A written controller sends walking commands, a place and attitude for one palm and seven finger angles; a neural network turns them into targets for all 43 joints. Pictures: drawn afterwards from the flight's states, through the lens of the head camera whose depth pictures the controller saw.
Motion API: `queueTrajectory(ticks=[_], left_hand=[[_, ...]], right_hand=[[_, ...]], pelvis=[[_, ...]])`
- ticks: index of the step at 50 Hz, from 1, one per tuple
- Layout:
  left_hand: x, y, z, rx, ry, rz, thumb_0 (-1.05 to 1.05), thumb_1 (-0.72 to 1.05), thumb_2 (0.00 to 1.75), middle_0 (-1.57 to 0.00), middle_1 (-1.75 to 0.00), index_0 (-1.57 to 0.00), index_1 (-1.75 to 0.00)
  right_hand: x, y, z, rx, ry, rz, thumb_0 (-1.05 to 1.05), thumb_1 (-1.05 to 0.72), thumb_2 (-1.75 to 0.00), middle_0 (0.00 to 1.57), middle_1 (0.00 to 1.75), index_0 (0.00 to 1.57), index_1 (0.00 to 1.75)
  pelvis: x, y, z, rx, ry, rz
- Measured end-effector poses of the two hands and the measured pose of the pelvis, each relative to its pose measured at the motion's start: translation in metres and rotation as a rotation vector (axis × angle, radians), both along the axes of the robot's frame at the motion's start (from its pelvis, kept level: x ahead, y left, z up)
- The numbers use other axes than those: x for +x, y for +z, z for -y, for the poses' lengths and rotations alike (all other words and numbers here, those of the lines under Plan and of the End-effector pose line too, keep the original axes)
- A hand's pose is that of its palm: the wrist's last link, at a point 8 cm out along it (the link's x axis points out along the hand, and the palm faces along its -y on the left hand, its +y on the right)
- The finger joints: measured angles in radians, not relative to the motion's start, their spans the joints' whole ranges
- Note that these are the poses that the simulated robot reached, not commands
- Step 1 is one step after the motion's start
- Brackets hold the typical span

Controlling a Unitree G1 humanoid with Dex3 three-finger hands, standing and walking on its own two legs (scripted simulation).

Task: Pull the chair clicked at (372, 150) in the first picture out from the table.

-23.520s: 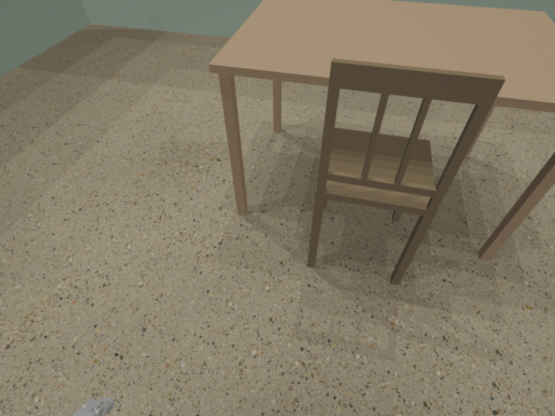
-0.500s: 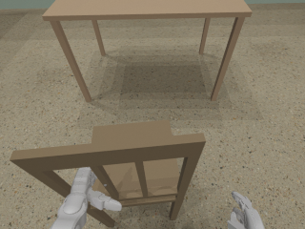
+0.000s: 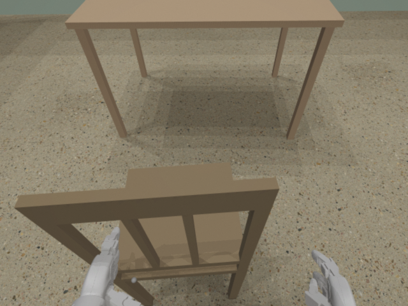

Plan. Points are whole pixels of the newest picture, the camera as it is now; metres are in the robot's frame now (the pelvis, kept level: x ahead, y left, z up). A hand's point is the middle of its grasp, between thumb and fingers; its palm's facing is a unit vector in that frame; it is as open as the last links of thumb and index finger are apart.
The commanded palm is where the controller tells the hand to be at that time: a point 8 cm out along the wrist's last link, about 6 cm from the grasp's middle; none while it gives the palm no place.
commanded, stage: draw the fingers out of the gap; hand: left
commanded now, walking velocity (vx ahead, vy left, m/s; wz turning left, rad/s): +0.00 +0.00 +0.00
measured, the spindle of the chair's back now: (144, 244) +0.26 +0.14 -0.05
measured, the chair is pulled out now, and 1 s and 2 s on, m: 0.73 0.73 0.73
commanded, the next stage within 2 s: draw the hand back to the body in 0.44 s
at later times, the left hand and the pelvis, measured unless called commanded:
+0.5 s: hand out of the picture +0.12 +0.14 -0.03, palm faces +0.04 -0.99 -0.15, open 17.5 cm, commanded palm +0.08 +0.20 +0.00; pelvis -0.01 +0.00 -0.01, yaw +0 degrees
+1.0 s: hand out of the picture +0.13 +0.17 +0.06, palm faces +0.02 -1.00 -0.09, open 17.5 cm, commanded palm +0.09 +0.24 +0.08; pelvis -0.03 +0.00 -0.03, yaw +0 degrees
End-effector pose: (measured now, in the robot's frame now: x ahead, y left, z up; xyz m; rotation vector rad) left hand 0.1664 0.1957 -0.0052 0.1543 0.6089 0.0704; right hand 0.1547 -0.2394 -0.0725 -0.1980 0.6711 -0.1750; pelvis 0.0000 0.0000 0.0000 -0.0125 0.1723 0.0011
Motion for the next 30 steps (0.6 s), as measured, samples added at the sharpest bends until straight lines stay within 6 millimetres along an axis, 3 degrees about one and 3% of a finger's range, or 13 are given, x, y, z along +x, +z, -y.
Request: queueTrajectory(ticks=[30], left_hand=[[-0.079,0.004,-0.001,-0.033,0.046,-0.011,-0.01,-0.54,0.21,-0.01,0.0,0.0,0.0]], right_hand=[[0.009,-0.001,-0.009,0.005,-0.027,0.095,0.01,-0.9,-0.9,0.2,0.3,0.21,0.3]], pelvis=[[-0.01,-0.015,-0.002,-0.015,0.011,-0.016]])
